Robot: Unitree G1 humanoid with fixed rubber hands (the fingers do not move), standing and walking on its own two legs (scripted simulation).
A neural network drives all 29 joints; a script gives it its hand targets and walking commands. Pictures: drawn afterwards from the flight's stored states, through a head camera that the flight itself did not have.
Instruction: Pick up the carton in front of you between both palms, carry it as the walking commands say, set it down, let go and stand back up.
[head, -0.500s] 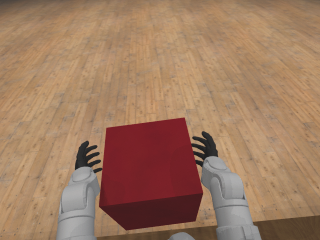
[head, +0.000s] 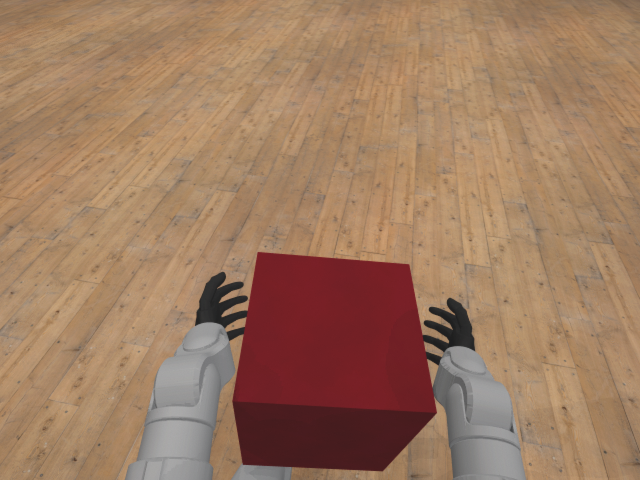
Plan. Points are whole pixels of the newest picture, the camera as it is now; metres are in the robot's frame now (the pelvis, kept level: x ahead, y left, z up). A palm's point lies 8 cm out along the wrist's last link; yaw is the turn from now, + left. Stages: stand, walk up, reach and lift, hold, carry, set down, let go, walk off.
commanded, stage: carry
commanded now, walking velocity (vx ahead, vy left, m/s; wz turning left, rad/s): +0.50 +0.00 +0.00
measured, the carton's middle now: (323, 367) +0.30 +0.03 -0.04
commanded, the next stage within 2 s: none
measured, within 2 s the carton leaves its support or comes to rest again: neither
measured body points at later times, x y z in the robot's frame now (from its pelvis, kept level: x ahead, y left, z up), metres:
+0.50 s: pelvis +0.46 +0.01 -0.15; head +0.49 +0.01 +0.30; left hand +0.76 +0.19 -0.13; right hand +0.79 -0.13 -0.11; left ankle +0.27 +0.09 -0.83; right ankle +0.61 -0.10 -0.85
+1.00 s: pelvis +0.79 +0.05 -0.10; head +0.75 +0.05 +0.35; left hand +1.03 +0.20 -0.04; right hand +1.02 -0.10 -0.05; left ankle +0.77 +0.14 -0.85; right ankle +0.77 -0.08 -0.80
